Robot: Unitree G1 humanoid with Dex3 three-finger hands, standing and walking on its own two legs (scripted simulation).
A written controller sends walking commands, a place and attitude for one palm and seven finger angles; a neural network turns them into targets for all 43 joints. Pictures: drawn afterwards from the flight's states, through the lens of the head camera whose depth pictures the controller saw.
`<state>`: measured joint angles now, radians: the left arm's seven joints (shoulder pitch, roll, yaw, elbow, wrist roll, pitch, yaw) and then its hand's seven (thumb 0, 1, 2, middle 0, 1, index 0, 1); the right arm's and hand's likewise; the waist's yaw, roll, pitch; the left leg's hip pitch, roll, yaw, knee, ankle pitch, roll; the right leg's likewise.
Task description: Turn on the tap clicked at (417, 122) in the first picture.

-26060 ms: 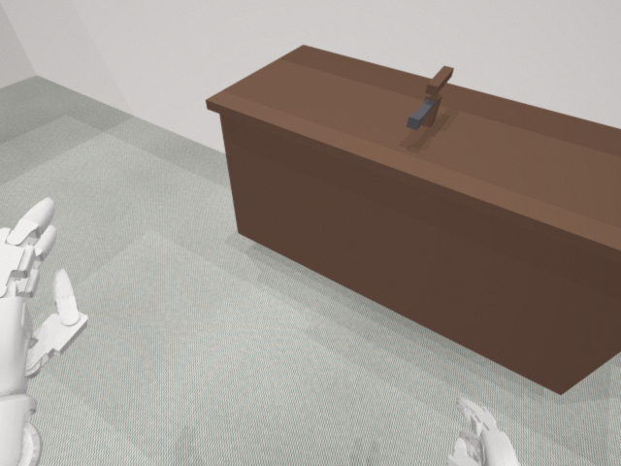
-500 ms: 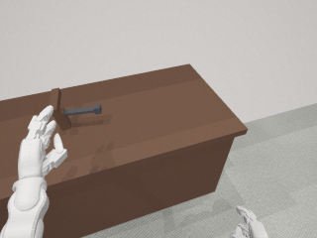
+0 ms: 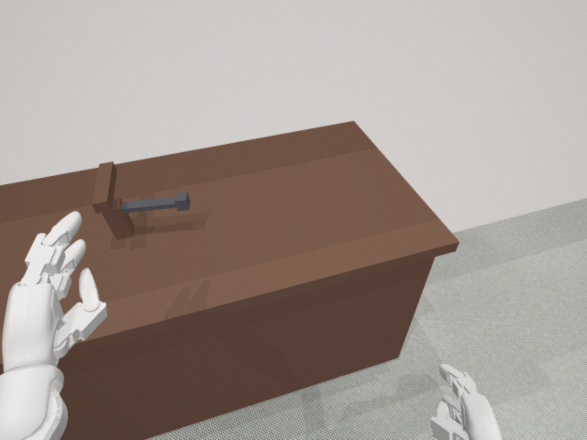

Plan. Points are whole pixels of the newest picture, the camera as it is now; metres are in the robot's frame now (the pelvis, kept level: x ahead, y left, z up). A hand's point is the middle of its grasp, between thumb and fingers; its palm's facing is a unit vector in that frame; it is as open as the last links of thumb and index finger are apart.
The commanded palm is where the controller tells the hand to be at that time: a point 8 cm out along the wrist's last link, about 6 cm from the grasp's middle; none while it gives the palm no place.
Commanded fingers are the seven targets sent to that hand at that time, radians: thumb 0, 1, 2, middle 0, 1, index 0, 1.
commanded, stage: draw the hand back beside the body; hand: left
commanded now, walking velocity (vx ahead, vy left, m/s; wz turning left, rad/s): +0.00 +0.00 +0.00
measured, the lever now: (182, 201) +0.55 +0.32 +0.00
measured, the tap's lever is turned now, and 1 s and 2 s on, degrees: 80 80 80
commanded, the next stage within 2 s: step back with the hand held close in 0.02 s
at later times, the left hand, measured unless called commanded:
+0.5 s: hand (83, 328) +0.18 +0.25 +0.14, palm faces +0.32 -0.85 -0.41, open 7.4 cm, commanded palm +0.13 +0.30 +0.17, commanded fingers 0.00 0.90 0.90 -0.20 -0.30 -0.20 -0.30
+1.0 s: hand out of the picture +0.08 +0.30 +0.15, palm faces +0.47 -0.79 -0.40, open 7.4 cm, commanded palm +0.03 +0.33 +0.17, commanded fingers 0.00 0.90 0.90 -0.20 -0.30 -0.20 -0.30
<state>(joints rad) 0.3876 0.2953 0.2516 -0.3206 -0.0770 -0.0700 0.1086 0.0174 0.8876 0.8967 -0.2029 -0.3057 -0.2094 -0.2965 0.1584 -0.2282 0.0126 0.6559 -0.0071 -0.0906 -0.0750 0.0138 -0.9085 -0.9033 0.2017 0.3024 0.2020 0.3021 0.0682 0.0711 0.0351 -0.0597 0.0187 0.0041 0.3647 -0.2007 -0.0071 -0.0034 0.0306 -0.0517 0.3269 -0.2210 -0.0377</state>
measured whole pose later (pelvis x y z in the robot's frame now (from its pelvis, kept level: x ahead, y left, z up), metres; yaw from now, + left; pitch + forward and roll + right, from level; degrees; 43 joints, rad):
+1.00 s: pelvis -0.11 +0.04 -0.02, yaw +3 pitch -2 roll -3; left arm 0.47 0.35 0.35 -0.51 -0.02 -0.20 0.14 0.02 0.89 0.90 -0.21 -0.31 -0.21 -0.30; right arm 0.18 -0.22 0.00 0.58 0.00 -0.07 -0.06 0.01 -0.91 -0.90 0.20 0.30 0.20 0.30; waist 0.04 0.04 0.05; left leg -0.43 -0.01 -0.02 0.59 -0.23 0.03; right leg -0.30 0.07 0.03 0.49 -0.16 0.00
